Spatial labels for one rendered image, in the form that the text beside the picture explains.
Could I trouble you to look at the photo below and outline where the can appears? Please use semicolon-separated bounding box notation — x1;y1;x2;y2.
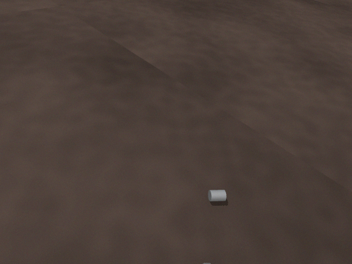
208;190;227;201

